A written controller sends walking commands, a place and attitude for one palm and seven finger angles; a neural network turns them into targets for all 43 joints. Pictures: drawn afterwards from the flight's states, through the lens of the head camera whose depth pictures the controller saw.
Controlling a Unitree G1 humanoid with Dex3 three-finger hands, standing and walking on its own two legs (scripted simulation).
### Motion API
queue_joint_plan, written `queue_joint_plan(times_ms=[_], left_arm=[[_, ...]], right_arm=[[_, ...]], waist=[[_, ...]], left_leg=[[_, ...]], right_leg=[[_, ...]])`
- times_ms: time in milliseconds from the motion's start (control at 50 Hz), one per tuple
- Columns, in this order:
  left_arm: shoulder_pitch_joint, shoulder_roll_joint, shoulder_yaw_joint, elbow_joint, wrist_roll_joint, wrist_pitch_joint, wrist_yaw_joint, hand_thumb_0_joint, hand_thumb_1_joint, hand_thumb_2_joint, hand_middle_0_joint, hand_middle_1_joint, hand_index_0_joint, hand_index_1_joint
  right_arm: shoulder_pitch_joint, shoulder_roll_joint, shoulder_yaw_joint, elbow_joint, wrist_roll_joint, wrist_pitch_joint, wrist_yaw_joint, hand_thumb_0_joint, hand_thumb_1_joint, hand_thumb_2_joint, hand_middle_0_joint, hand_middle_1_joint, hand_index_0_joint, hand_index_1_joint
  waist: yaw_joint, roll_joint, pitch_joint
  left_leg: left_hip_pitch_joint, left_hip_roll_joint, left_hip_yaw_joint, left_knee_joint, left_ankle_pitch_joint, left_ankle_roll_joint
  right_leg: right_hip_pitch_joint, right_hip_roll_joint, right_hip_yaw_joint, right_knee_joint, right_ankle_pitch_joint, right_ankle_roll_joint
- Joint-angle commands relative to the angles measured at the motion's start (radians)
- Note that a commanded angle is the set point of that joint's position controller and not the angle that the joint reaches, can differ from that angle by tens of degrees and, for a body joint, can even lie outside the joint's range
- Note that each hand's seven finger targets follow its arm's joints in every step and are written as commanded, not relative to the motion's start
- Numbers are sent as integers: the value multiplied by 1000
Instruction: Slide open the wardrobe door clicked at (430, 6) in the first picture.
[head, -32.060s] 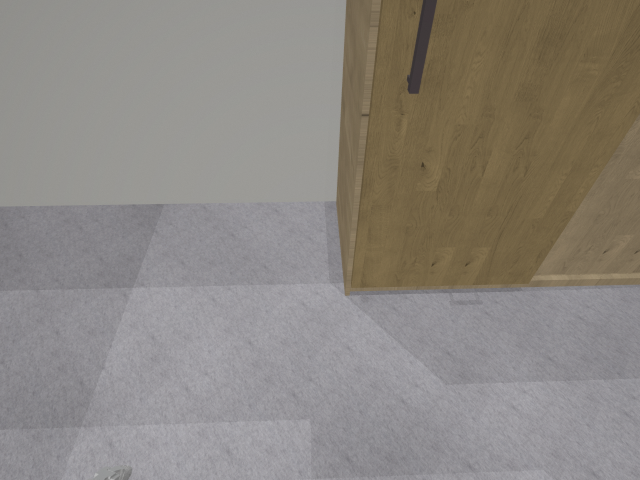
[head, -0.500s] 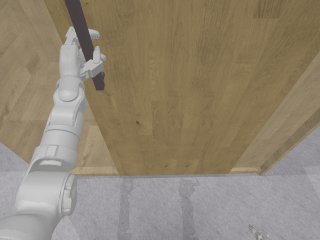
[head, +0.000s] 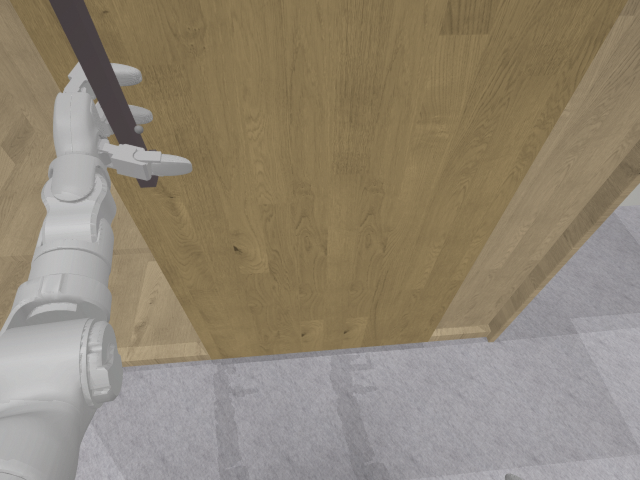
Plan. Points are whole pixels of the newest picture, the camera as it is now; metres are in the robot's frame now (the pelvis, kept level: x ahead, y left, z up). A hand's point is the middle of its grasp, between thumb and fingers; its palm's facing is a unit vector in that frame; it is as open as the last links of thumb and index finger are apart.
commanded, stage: loosen the grip on the handle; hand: left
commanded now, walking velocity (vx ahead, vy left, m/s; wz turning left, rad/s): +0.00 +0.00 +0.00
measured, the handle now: (109, 74) +0.51 +0.24 +0.23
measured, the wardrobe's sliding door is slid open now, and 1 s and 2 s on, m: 0.44 0.44 0.44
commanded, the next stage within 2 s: slip the hand off the handle in 0.14 s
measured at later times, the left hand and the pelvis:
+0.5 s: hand (100, 134) +0.47 +0.26 +0.19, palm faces +0.25 -0.96 -0.09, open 14.5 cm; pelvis +0.01 +0.02 +0.00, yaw +0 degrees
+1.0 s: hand (52, 147) +0.44 +0.30 +0.19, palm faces +0.20 -0.98 -0.07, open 14.7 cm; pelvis +0.03 +0.06 +0.00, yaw -1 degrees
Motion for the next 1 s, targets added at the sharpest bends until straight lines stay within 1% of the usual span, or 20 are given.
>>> queue_joint_plan(times_ms=[0, 40, 60, 160, 200, 220, 260, 280, 360, 440, 500, 540, 600, 640, 700, 740, 780, 800, 920, 980], left_arm=[[-558, 313, 83, -289, -38, -44, 0, 0, -550, 200, -277, -1183, -277, -1183], [-534, 278, 70, -288, -58, -53, -13, 0, -550, 200, -250, -1150, -250, -1150], [-507, 313, 99, -289, -57, -56, -15, 0, -550, 200, -250, -1150, -250, -1150], [-444, 310, 114, -325, -63, -34, -18, 0, -550, 200, -250, -1150, -250, -1150], [-418, 292, 108, -356, -65, -24, -13, 0, -550, 200, -250, -1150, -250, -1150], [-395, 228, 67, -297, -65, -18, -12, 0, -550, 200, -250, -1150, -250, -1150], [-317, 301, 139, -330, -67, -23, -6, 0, -550, 200, -250, -1150, -250, -1150], [-319, 332, 156, -340, -56, -23, -1, 0, -550, 200, -250, -1150, -250, -1150], [-374, 321, 122, -374, -24, -27, 3, 0, -550, 200, -250, -1150, -250, -1150], [-389, 354, 145, -370, -35, -32, -17, 0, -550, 200, -250, -1150, -250, -1150], [-396, 315, 106, -346, -46, -32, -53, 0, -550, 200, -250, -1150, -250, -1150], [-399, 292, 85, -365, -50, -41, -73, 0, -550, 200, -250, -1150, -250, -1150], [-390, 250, 48, -318, -64, -37, -101, 0, -550, 200, -250, -1150, -250, -1150], [-411, 268, 61, -307, -72, -37, -114, 0, -550, 200, -250, -1150, -250, -1150], [-363, 281, 86, -292, -86, -30, -130, 0, -550, 200, -250, -1150, -250, -1150], [-369, 296, 103, -349, -86, -36, -126, 0, -550, 200, -250, -1150, -250, -1150], [-333, 318, 125, -341, -80, -29, -123, 0, -550, 200, -250, -1150, -250, -1150], [-317, 304, 116, -350, -79, -26, -122, 0, -550, 200, -250, -1150, -250, -1150], [-22, 241, 135, -615, -123, 9, -128, 0, -550, 200, -250, -1150, -250, -1150], [26, 208, 122, -750, -142, 48, -131, 0, -550, 200, -250, -1150, -250, -1150]], right_arm=[[-39, -135, -49, -113, 0, -46, -25, 0, -900, -900, 200, 300, 200, 300], [-31, -137, -50, -106, 1, -46, -28, 0, -900, -900, 200, 300, 200, 300], [-23, -142, -53, -100, -1, -46, -28, 0, -900, -900, 200, 300, 200, 300], [-20, -137, -54, -102, 2, -32, -27, 0, -900, -900, 200, 300, 200, 300], [-24, -136, -52, -114, 2, -31, -27, 0, -900, -900, 200, 300, 200, 300], [-13, -135, -52, -108, -2, -28, -27, 0, -900, -900, 200, 300, 200, 300], [-16, -144, -50, -127, -2, -25, -23, 0, -900, -900, 200, 300, 200, 300], [-26, -143, -48, -132, -3, -20, -27, 0, -900, -900, 200, 300, 200, 300], [-30, -130, -40, -147, -3, -15, -31, 0, -900, -900, 200, 300, 200, 300], [-27, -135, -34, -149, -4, -13, -42, 0, -900, -900, 200, 300, 200, 300], [-23, -138, -31, -149, 0, -18, -46, 0, -900, -900, 200, 300, 200, 300], [-21, -136, -33, -148, 2, -20, -48, 0, -900, -900, 200, 300, 200, 300], [-5, -141, -29, -137, 1, -25, -50, 0, -900, -900, 200, 300, 200, 300], [6, -147, -31, -128, 1, -24, -53, 0, -900, -900, 200, 300, 200, 300], [11, -150, -32, -132, 1, -22, -54, 0, -900, -900, 200, 300, 200, 300], [16, -149, -34, -137, -4, -21, -50, 0, -900, -900, 200, 300, 200, 300], [20, -150, -34, -135, -6, -18, -47, 0, -900, -900, 200, 300, 200, 300], [20, -149, -34, -141, -6, -17, -45, 0, -900, -900, 200, 300, 200, 300], [-15, -141, -48, -198, -8, -13, -22, 0, -900, -900, 200, 300, 200, 300], [-51, -134, -46, -211, -3, -11, -17, 0, -900, -900, 200, 300, 200, 300]], waist=[[6, -25, -382], [0, -31, -363], [9, -35, -363], [24, 20, -376], [26, 1, -389], [6, -26, -335], [43, -46, -347], [43, -27, -358], [32, 16, -346], [27, 32, -365], [16, 33, -336], [14, 86, -344], [3, 68, -311], [-2, 55, -305], [16, 43, -309], [30, 93, -356], [38, 86, -333], [38, 72, -328], [110, 104, -413], [105, 92, -361]], left_leg=[[-45, -32, -54, -58, 24, 46], [-21, -29, -56, -65, 43, 48], [-22, -28, -57, -64, 54, 46], [18, -35, -52, -61, 128, 45], [34, -39, -49, -66, 143, 47], [26, -37, -55, -65, 142, 49], [18, -36, -53, -71, 142, 47], [23, -39, -48, -69, 145, 48], [55, -35, -54, -69, 140, 51], [81, -31, -68, -70, 148, 49], [94, -27, -79, -74, 134, 45], [139, -24, -88, -69, 166, 45], [148, -18, -114, -74, 146, 37], [146, -16, -121, -74, 151, 37], [147, -16, -128, -74, 191, 31], [187, -12, -137, -67, 264, 23], [177, -9, -140, -67, 284, 16], [177, -7, -142, -68, 289, 15], [287, 20, -147, -50, 591, -17], [277, 24, -148, -61, 576, -22]], right_leg=[[355, -109, 260, -147, -35, 76], [339, -99, 242, -141, 7, 78], [345, -101, 238, -135, 33, 79], [359, -95, 208, -102, 179, 76], [355, -86, 187, -94, 204, 77], [314, -82, 166, -88, 211, 78], [331, -78, 162, -79, 203, 78], [338, -78, 162, -73, 208, 78], [294, -68, 144, -69, 181, 72], [285, -57, 134, -66, 175, 65], [243, -52, 120, -70, 148, 61], [214, -46, 111, -67, 160, 54], [162, -40, 95, -70, 116, 51], [158, -40, 93, -72, 115, 51], [163, -37, 85, -61, 138, 47], [163, -35, 80, -47, 170, 44], [156, -32, 78, -45, 171, 43], [153, -31, 74, -43, 169, 44], [208, -27, 68, -29, 268, 46], [207, -23, 64, -38, 260, 52]])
